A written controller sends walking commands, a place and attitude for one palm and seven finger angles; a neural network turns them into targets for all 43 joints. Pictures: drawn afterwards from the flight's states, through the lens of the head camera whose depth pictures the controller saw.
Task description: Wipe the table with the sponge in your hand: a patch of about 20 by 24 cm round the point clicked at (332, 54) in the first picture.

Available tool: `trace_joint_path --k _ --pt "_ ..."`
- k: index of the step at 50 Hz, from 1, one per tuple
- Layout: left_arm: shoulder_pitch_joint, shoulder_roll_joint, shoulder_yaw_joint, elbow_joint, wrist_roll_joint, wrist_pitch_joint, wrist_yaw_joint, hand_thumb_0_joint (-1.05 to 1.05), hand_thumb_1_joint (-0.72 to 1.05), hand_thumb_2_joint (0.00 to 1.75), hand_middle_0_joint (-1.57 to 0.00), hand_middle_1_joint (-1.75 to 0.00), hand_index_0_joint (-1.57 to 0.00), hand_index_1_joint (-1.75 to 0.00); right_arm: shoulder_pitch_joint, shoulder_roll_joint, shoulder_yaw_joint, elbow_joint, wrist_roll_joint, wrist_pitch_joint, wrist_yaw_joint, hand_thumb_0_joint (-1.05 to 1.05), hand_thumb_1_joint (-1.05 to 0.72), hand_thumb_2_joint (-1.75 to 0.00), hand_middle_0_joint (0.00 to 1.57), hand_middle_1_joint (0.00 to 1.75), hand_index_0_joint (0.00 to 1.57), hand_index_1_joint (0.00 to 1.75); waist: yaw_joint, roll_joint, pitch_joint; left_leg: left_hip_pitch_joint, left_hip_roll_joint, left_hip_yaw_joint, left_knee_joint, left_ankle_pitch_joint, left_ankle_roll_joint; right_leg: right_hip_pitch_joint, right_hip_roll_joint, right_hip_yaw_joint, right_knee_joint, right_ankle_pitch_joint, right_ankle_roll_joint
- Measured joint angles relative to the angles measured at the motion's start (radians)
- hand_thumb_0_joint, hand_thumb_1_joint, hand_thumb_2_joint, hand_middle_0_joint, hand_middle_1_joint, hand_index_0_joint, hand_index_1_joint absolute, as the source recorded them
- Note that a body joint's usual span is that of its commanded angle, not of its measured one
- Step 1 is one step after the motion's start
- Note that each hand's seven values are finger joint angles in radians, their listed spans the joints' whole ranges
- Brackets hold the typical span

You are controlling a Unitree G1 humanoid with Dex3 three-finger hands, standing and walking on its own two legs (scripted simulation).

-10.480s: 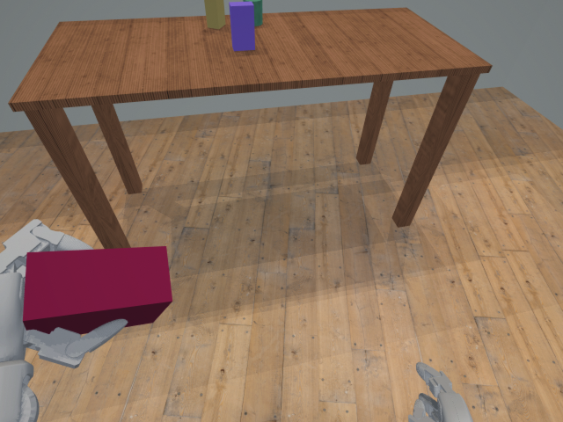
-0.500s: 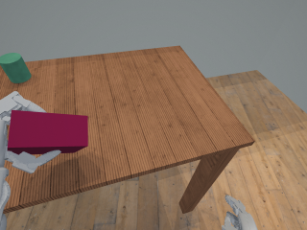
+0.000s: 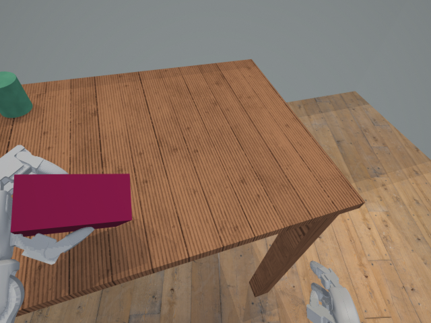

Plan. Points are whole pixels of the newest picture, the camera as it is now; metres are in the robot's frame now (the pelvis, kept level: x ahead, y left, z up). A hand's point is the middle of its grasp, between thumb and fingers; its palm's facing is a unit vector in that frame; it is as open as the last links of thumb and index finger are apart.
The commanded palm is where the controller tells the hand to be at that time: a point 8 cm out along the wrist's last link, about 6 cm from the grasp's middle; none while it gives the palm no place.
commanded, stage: come to a stop and stand still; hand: left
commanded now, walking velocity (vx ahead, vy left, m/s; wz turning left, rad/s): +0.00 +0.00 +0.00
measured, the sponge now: (91, 204) +0.24 +0.21 +0.14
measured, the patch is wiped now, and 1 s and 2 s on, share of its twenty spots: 0.00 0.00 0.00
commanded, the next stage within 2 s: look again from close up in 0.32 s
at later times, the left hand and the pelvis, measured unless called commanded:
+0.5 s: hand (53, 206) +0.22 +0.25 +0.15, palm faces +0.38 -0.85 -0.36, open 10.2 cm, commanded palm +0.16 +0.28 +0.17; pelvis +0.01 +0.00 +0.00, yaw +0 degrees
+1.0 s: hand (32, 180) +0.24 +0.27 +0.19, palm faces +0.40 -0.79 -0.47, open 10.2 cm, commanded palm +0.17 +0.28 +0.19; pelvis -0.01 -0.01 +0.00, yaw +0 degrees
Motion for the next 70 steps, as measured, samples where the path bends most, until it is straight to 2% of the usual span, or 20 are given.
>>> trace_joint_path --k 6,17,30,41,42,43,44,46,48,50,52,55,57,60,63,67,70 --pt "0.031 0.015 -0.010 -0.005 -0.003 0.025 -0.009 -0.02 -0.51 1.01 -0.71 -1.34 -0.74 -1.34 -0.034 0.009 0.002 -0.033 0.001 0.025 -0.005 0.01 -0.90 -0.90 0.20 0.30 0.20 0.30 -0.008 -0.002 0.002 0.008 0.000 0.003 -0.006 -0.005 0.002 0.010 0.001 0.003 -0.013 -0.001 0.003" --pt "0.041 0.013 -0.004 -0.044 -0.007 0.048 0.006 -0.02 -0.51 1.01 -0.71 -1.34 -0.74 -1.34 -0.025 0.002 0.003 -0.032 0.003 0.050 -0.016 0.01 -0.90 -0.90 0.20 0.30 0.20 0.30 0.006 -0.003 0.018 0.013 -0.002 -0.004 -0.013 -0.004 0.002 0.021 -0.001 -0.004 -0.028 0.003 0.004" --pt "0.060 0.017 -0.009 -0.041 -0.008 0.058 0.010 -0.02 -0.51 1.01 -0.71 -1.34 -0.74 -1.34 -0.001 0.002 -0.002 -0.022 0.006 0.065 -0.024 0.01 -0.90 -0.90 0.20 0.30 0.20 0.30 -0.011 0.011 0.015 0.017 -0.002 -0.006 -0.025 0.007 0.000 0.022 -0.001 -0.005 -0.034 0.010 0.002" --pt "0.072 0.012 -0.010 -0.027 -0.010 0.063 0.012 -0.02 -0.51 1.01 -0.71 -1.34 -0.74 -1.34 0.004 -0.009 -0.010 -0.016 0.009 0.069 -0.028 0.01 -0.90 -0.90 0.20 0.30 0.20 0.30 -0.011 0.021 0.005 0.017 0.005 -0.011 -0.027 0.013 -0.006 0.027 0.007 -0.010 -0.043 0.018 -0.005" --pt "0.028 0.050 -0.022 -0.016 -0.001 0.065 0.006 -0.02 -0.51 1.01 -0.71 -1.34 -0.74 -1.34 0.027 -0.021 0.009 -0.048 0.029 0.077 -0.054 0.01 -0.90 -0.90 0.20 0.30 0.20 0.30 -0.001 0.024 0.012 0.010 0.005 -0.020 -0.014 0.010 -0.006 0.025 0.010 -0.014 -0.030 0.007 -0.001" --pt "-0.052 0.102 -0.019 0.015 0.032 0.073 -0.020 -0.02 -0.51 1.01 -0.71 -1.34 -0.74 -1.34 0.045 -0.024 0.010 -0.059 0.016 0.069 -0.063 0.01 -0.90 -0.90 0.20 0.30 0.20 0.30 0.022 0.020 0.021 0.006 0.001 -0.024 0.000 0.006 -0.007 0.015 0.008 -0.014 -0.003 0.003 -0.015" --pt "-0.134 0.139 -0.013 0.057 0.043 0.096 -0.041 -0.02 -0.51 1.01 -0.71 -1.34 -0.74 -1.34 0.047 -0.026 0.007 -0.047 0.005 0.062 -0.056 0.01 -0.90 -0.90 0.20 0.30 0.20 0.30 0.037 0.017 0.023 0.002 -0.004 -0.027 0.009 0.004 -0.011 0.005 0.002 -0.016 0.025 -0.010 -0.021" --pt "-0.248 0.162 0.024 0.120 0.019 0.178 -0.083 -0.02 -0.51 1.01 -0.71 -1.34 -0.74 -1.34 0.024 -0.033 0.013 -0.002 -0.006 0.056 -0.032 0.01 -0.90 -0.90 0.20 0.30 0.20 0.30 0.051 0.017 0.012 0.003 -0.007 -0.022 0.013 0.005 -0.018 -0.008 -0.002 -0.010 0.055 -0.028 -0.021" --pt "-0.273 0.151 0.066 0.136 -0.011 0.269 -0.111 -0.02 -0.51 1.01 -0.70 -1.34 -0.74 -1.34 -0.008 -0.040 0.020 0.024 0.002 0.061 -0.016 0.01 -0.90 -0.90 0.20 0.30 0.20 0.30 0.046 0.029 -0.005 0.009 -0.001 -0.007 0.014 0.004 -0.021 -0.013 0.003 0.005 0.066 -0.029 -0.017" --pt "-0.234 0.139 0.073 0.111 0.006 0.339 -0.134 -0.02 -0.51 1.01 -0.70 -1.34 -0.74 -1.34 -0.028 -0.047 0.021 0.021 0.007 0.066 -0.008 0.01 -0.90 -0.90 0.20 0.30 0.20 0.30 0.033 0.045 -0.019 0.014 0.002 0.004 0.015 0.001 -0.020 -0.017 0.006 0.015 0.077 -0.031 -0.021" --pt "-0.159 0.137 0.052 0.063 0.033 0.377 -0.155 -0.02 -0.51 1.01 -0.70 -1.34 -0.74 -1.34 -0.041 -0.052 0.021 0.001 0.010 0.074 -0.009 0.01 -0.90 -0.90 0.20 0.30 0.20 0.30 0.022 0.057 -0.024 0.014 0.003 0.010 0.019 0.000 -0.020 -0.024 0.006 0.021 0.093 -0.037 -0.025" --pt "-0.068 0.141 0.013 0.010 0.044 0.361 -0.163 -0.02 -0.51 1.01 -0.70 -1.34 -0.74 -1.34 -0.055 -0.054 0.017 -0.019 0.006 0.074 -0.028 0.01 -0.90 -0.90 0.20 0.30 0.20 0.30 0.018 0.063 -0.023 0.001 0.004 0.008 0.038 -0.004 -0.025 -0.042 0.007 0.019 0.126 -0.050 -0.031" --pt "-0.046 0.148 0.002 -0.002 0.047 0.331 -0.151 -0.02 -0.51 1.01 -0.70 -1.34 -0.74 -1.34 -0.059 -0.051 0.012 -0.017 0.004 0.073 -0.044 0.01 -0.90 -0.90 0.20 0.30 0.20 0.30 0.027 0.060 -0.025 -0.015 0.007 0.000 0.057 -0.008 -0.032 -0.057 0.009 0.011 0.148 -0.060 -0.038" --pt "-0.082 0.158 0.000 0.021 0.079 0.299 -0.108 -0.02 -0.51 1.01 -0.70 -1.34 -0.74 -1.34 -0.057 -0.051 0.005 -0.002 0.003 0.074 -0.065 0.01 -0.90 -0.90 0.20 0.30 0.20 0.30 0.049 0.060 -0.026 -0.032 0.014 -0.019 0.082 -0.013 -0.044 -0.067 0.015 -0.009 0.168 -0.069 -0.051" --pt "-0.140 0.171 0.013 0.074 0.119 0.325 -0.089 -0.02 -0.51 1.01 -0.70 -1.34 -0.74 -1.34 -0.056 -0.056 0.009 0.015 0.010 0.085 -0.085 0.01 -0.90 -0.90 0.20 0.30 0.20 0.30 0.063 0.070 -0.028 -0.036 0.020 -0.037 0.093 -0.014 -0.055 -0.064 0.021 -0.027 0.175 -0.074 -0.062" --pt "-0.195 0.200 0.004 0.140 0.163 0.399 -0.125 -0.02 -0.51 1.01 -0.70 -1.34 -0.74 -1.34 -0.054 -0.062 0.019 0.021 0.023 0.094 -0.115 0.01 -0.90 -0.90 0.20 0.30 0.20 0.30 0.067 0.091 -0.027 -0.023 0.029 -0.047 0.089 -0.012 -0.063 -0.049 0.030 -0.036 0.170 -0.075 -0.071" --pt "-0.203 0.221 -0.019 0.153 0.186 0.415 -0.164 -0.02 -0.51 1.01 -0.70 -1.34 -0.74 -1.34 -0.053 -0.064 0.018 0.017 0.028 0.089 -0.130 0.01 -0.90 -0.90 0.20 0.30 0.20 0.30 0.061 0.106 -0.024 -0.016 0.036 -0.046 0.089 -0.014 -0.069 -0.043 0.038 -0.036 0.169 -0.076 -0.077"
